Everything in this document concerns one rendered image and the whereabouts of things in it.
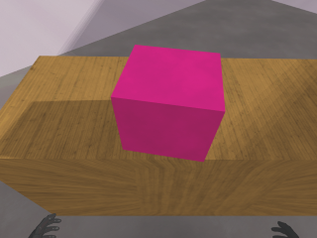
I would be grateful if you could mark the carton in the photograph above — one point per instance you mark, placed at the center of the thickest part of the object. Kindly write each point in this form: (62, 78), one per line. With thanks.
(169, 102)

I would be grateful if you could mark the robot left hand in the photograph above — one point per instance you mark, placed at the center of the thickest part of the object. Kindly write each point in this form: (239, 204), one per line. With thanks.
(42, 228)

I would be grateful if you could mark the pedestal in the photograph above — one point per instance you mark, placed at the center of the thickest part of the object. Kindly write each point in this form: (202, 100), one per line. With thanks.
(60, 145)

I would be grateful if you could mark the robot right hand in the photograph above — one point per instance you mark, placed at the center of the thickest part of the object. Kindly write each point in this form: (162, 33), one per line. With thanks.
(284, 229)

